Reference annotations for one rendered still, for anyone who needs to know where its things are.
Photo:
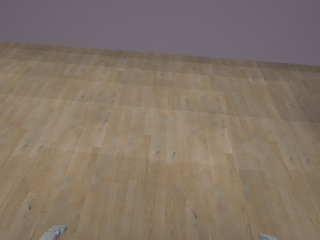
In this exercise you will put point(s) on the left robot hand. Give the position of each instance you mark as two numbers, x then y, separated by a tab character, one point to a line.
54	232

